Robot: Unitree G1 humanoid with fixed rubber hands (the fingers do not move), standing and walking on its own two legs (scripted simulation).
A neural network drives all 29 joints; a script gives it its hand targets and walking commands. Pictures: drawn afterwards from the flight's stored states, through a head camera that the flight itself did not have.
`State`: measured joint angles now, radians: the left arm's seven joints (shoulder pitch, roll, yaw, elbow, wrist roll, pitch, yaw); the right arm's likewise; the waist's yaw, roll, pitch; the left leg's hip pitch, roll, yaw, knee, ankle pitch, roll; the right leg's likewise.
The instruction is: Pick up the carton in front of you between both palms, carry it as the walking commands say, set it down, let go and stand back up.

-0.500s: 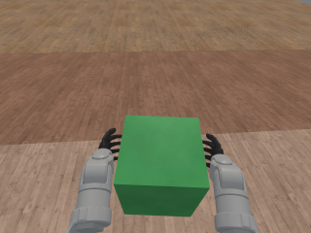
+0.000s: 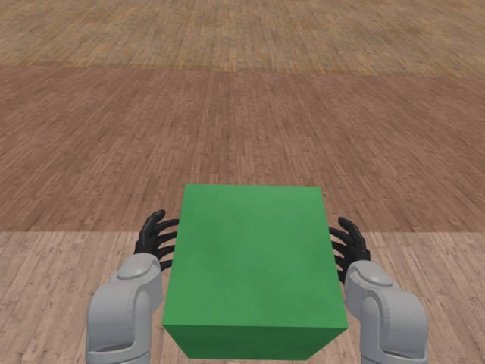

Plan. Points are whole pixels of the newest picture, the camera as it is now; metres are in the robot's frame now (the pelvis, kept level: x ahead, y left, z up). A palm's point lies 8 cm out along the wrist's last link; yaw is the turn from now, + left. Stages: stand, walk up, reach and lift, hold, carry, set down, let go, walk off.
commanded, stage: carry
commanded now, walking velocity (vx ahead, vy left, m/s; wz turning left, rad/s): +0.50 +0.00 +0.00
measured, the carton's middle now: (250, 278) +0.25 +0.01 +0.02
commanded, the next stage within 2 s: none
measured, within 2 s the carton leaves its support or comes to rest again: neither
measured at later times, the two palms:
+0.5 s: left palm (190, 134) +0.55 +0.15 +0.08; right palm (324, 146) +0.54 -0.15 +0.08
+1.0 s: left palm (207, 63) +0.93 +0.16 +0.09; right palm (302, 68) +0.92 -0.14 +0.09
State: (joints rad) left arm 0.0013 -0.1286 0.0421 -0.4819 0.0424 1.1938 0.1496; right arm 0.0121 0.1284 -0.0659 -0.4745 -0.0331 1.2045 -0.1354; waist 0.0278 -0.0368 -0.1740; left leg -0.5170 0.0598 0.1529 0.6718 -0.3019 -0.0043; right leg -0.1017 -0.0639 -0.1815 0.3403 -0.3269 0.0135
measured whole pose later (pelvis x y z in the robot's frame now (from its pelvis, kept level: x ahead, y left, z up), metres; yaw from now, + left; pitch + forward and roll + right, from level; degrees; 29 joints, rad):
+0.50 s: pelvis +0.32 +0.01 -0.01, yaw -1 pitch +4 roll -1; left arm 0.06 -0.13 0.04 -0.57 0.06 1.19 0.13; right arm 0.03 0.13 -0.03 -0.53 -0.03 1.21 -0.14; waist -0.03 0.01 -0.14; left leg 0.08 0.05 0.20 0.30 -0.43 -0.02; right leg -0.54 -0.06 -0.22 0.52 -0.08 -0.03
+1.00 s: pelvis +0.65 +0.01 -0.02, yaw -1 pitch +3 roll -1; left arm -0.22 -0.12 0.12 -0.30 0.03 1.12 0.14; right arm -0.19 0.12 -0.14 -0.33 -0.04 1.14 -0.15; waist 0.03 -0.01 -0.10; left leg -0.59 0.07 0.16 0.60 -0.07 0.06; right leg 0.04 -0.04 -0.22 0.39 -0.47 0.02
